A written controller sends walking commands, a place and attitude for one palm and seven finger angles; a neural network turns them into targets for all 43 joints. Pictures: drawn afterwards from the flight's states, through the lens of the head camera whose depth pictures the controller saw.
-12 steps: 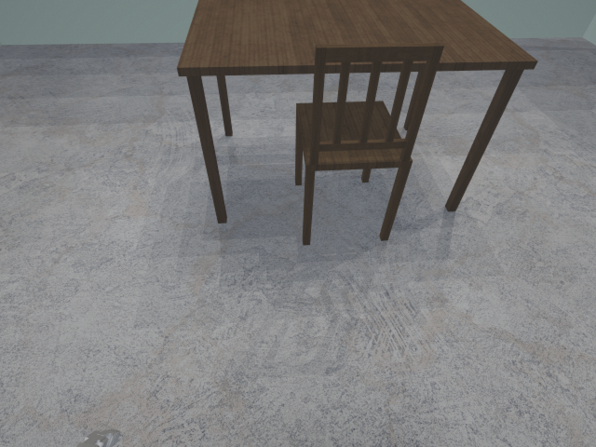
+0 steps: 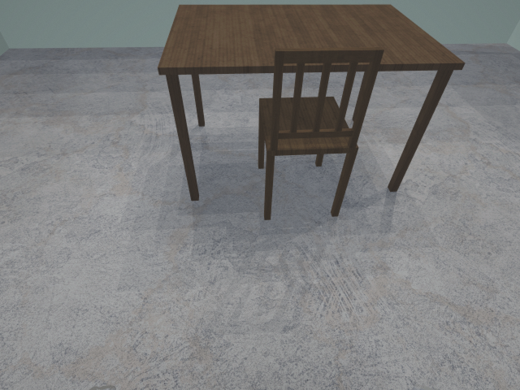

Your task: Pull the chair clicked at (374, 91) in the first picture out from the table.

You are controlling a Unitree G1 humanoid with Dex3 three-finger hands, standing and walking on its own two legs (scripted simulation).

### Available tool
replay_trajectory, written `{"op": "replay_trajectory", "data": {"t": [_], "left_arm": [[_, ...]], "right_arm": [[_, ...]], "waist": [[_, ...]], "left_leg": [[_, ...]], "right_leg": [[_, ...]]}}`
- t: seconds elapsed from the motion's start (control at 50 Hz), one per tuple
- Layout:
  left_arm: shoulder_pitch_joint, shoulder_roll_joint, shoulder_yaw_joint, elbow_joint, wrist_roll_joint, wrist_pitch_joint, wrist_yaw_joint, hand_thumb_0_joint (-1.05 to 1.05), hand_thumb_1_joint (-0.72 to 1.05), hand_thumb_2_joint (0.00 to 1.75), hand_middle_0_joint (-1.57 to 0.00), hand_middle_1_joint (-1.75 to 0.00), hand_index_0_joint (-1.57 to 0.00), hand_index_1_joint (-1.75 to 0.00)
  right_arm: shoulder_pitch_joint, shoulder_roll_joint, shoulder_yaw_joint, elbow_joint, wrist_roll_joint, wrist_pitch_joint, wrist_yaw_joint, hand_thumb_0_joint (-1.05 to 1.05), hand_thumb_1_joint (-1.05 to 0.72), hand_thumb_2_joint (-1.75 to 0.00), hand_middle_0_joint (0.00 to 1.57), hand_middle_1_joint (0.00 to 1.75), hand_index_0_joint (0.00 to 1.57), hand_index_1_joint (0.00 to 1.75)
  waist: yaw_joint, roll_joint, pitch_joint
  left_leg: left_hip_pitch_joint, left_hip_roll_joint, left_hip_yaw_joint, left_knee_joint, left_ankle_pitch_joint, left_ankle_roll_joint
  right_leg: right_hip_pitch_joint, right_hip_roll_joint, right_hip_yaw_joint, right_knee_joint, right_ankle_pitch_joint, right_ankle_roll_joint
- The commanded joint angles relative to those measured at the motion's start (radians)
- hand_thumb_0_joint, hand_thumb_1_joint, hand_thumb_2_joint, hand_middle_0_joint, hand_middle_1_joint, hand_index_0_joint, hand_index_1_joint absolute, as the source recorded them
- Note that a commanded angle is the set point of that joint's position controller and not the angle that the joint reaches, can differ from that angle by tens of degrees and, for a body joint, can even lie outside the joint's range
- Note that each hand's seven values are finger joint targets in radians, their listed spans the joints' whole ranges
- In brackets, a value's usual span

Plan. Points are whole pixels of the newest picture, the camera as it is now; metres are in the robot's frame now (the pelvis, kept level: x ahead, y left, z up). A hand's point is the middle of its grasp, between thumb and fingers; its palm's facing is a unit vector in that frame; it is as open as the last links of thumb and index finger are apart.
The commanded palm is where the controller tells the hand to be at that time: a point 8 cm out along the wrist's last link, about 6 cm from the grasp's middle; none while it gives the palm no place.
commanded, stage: stand and wait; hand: left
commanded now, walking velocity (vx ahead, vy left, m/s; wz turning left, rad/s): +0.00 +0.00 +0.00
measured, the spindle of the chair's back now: (321, 99) +1.11 -0.16 -0.10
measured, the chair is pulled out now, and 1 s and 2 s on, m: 0.00 0.00 0.00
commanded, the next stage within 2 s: look at it before walking up in 0.58 s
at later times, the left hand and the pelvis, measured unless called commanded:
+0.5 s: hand out of the picture +0.05 +0.23 -0.15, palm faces -0.03 -0.94 -0.34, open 7.4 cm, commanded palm none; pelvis -0.01 -0.02 +0.00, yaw +0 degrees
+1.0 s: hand out of the picture +0.07 +0.23 -0.15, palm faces -0.04 -0.94 -0.33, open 7.4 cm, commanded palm none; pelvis -0.01 -0.02 +0.01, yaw -1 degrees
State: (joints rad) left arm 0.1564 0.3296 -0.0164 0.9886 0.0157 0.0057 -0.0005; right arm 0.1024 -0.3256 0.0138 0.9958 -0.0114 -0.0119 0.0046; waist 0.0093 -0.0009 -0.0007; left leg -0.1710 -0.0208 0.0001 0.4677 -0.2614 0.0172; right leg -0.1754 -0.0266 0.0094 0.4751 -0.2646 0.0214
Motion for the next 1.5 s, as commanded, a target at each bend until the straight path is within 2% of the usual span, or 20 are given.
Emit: {"op": "replay_trajectory", "data": {"t": [0.0,0.1,0.16,0.32,0.38,0.58,0.8,0.86,1.1,1.28,1.32,1.38,1.42,1.48], "left_arm": [[-0.051,0.207,0.051,-0.057,-0.003,-0.024,0.014,0.0,0.9,0.9,-0.2,-0.3,-0.2,-0.3],[-0.043,0.204,0.05,-0.033,-0.003,-0.023,0.012,0.0,0.9,0.9,-0.2,-0.3,-0.2,-0.3],[-0.041,0.206,0.051,-0.023,-0.003,-0.026,0.011,0.0,0.9,0.9,-0.2,-0.3,-0.2,-0.3],[-0.033,0.208,0.048,0.01,-0.007,-0.03,0.011,0.0,0.9,0.9,-0.2,-0.3,-0.2,-0.3],[-0.035,0.206,0.048,0.018,-0.006,-0.029,0.011,0.0,0.9,0.9,-0.2,-0.3,-0.2,-0.3],[-0.038,0.206,0.048,0.031,-0.005,-0.03,0.013,0.0,0.9,0.9,-0.2,-0.3,-0.2,-0.3],[-0.041,0.207,0.051,0.029,-0.005,-0.035,0.014,0.0,0.9,0.9,-0.2,-0.3,-0.2,-0.3],[-0.044,0.207,0.05,0.029,-0.004,-0.034,0.013,0.0,0.9,0.9,-0.2,-0.3,-0.2,-0.3],[-0.034,0.205,0.05,0.034,-0.005,-0.035,0.013,0.0,0.9,0.9,-0.2,-0.3,-0.2,-0.3],[-0.032,0.205,0.049,0.039,-0.005,-0.035,0.014,0.0,0.9,0.9,-0.2,-0.3,-0.2,-0.3],[-0.035,0.211,0.054,0.032,-0.004,-0.032,0.011,0.0,0.9,0.9,-0.2,-0.3,-0.2,-0.3],[0.02,0.112,0.044,0.028,-0.005,-0.001,0.016,0.0,0.9,0.9,-0.2,-0.3,-0.2,-0.3],[0.036,0.108,0.05,0.007,-0.003,0.013,0.014,0.0,0.9,0.9,-0.2,-0.3,-0.2,-0.3],[0.045,0.104,0.062,-0.033,0.001,0.027,0.006,0.0,0.9,0.9,-0.2,-0.3,-0.2,-0.3]], "right_arm": [[-0.044,-0.207,-0.056,-0.054,-0.002,-0.025,-0.019,0.0,-0.9,-0.9,0.2,0.3,0.2,0.3],[-0.041,-0.203,-0.052,-0.03,0.0,-0.024,-0.018,0.0,-0.9,-0.9,0.2,0.3,0.2,0.3],[-0.032,-0.201,-0.051,-0.019,0.001,-0.023,-0.018,0.0,-0.9,-0.9,0.2,0.3,0.2,0.3],[-0.011,-0.204,-0.048,0.022,0.002,-0.023,-0.016,0.0,-0.9,-0.9,0.2,0.3,0.2,0.3],[-0.006,-0.204,-0.047,0.034,0.002,-0.022,-0.016,0.0,-0.9,-0.9,0.2,0.3,0.2,0.3],[-0.004,-0.203,-0.046,0.054,0.003,-0.023,-0.017,0.0,-0.9,-0.9,0.2,0.3,0.2,0.3],[-0.01,-0.203,-0.049,0.054,0.002,-0.024,-0.018,0.0,-0.9,-0.9,0.2,0.3,0.2,0.3],[-0.012,-0.202,-0.047,0.054,0.003,-0.023,-0.017,0.0,-0.9,-0.9,0.2,0.3,0.2,0.3],[-0.019,-0.207,-0.046,0.057,0.004,-0.027,-0.02,0.0,-0.9,-0.9,0.2,0.3,0.2,0.3],[-0.021,-0.204,-0.046,0.06,0.004,-0.024,-0.02,0.0,-0.9,-0.9,0.2,0.3,0.2,0.3],[-0.016,-0.212,-0.052,0.056,0.003,-0.026,-0.024,0.0,-0.9,-0.9,0.2,0.3,0.2,0.3],[0.05,-0.102,-0.04,0.055,0.002,-0.009,-0.03,0.0,-0.9,-0.9,0.2,0.3,0.2,0.3],[0.064,-0.106,-0.05,0.032,0.002,0.003,-0.035,0.0,-0.9,-0.9,0.2,0.3,0.2,0.3],[0.061,-0.126,-0.07,-0.009,0.0,0.014,-0.038,0.0,-0.9,-0.9,0.2,0.3,0.2,0.3]], "waist": [[-0.01,-0.004,-0.028],[-0.008,0.01,-0.017],[-0.01,-0.012,-0.015],[-0.01,-0.005,-0.028],[-0.009,-0.004,-0.014],[-0.007,-0.007,-0.001],[-0.01,-0.008,-0.019],[-0.009,-0.018,-0.002],[-0.007,0.005,-0.039],[-0.007,-0.003,-0.014],[-0.01,-0.002,-0.019],[-0.014,0.0,-0.027],[-0.016,0.006,-0.011],[-0.013,0.039,0.012]], "left_leg": [[-0.003,0.122,-0.095,-0.101,0.193,0.028],[-0.013,0.122,-0.101,-0.123,0.125,0.025],[-0.01,0.122,-0.1,-0.121,0.121,0.022],[0.001,0.123,-0.1,-0.128,0.118,0.014],[-0.008,0.126,-0.103,-0.137,0.103,0.013],[-0.004,0.132,-0.099,-0.149,0.118,0.01],[0.023,0.136,-0.091,-0.145,0.158,0.006],[0.016,0.135,-0.09,-0.149,0.15,0.006],[0.052,0.144,-0.09,-0.153,0.213,0.007],[0.048,0.142,-0.092,-0.164,0.196,0.005],[0.072,0.15,-0.074,-0.144,0.212,0.003],[0.075,0.158,-0.026,-0.09,0.227,-0.013],[0.074,0.17,-0.01,-0.068,0.207,-0.013],[0.047,0.212,-0.028,-0.072,0.132,0.009]], "right_leg": [[0.003,-0.085,0.077,-0.084,0.166,-0.049],[0.001,-0.084,0.085,-0.11,0.103,-0.049],[-0.002,-0.089,0.094,-0.126,0.097,-0.052],[0.006,-0.094,0.108,-0.146,0.08,-0.055],[0.0,-0.09,0.106,-0.15,0.06,-0.054],[0.0,-0.089,0.109,-0.154,0.088,-0.053],[0.009,-0.092,0.114,-0.159,0.147,-0.055],[0.002,-0.091,0.114,-0.163,0.134,-0.054],[0.037,-0.092,0.104,-0.155,0.215,-0.052],[0.029,-0.091,0.105,-0.169,0.196,-0.05],[0.012,-0.085,0.121,-0.156,0.24,-0.056],[-0.022,-0.08,0.132,-0.094,0.308,-0.045],[-0.073,-0.064,0.14,-0.052,0.308,-0.044],[-0.147,-0.024,0.128,0.029,0.239,-0.037]]}}
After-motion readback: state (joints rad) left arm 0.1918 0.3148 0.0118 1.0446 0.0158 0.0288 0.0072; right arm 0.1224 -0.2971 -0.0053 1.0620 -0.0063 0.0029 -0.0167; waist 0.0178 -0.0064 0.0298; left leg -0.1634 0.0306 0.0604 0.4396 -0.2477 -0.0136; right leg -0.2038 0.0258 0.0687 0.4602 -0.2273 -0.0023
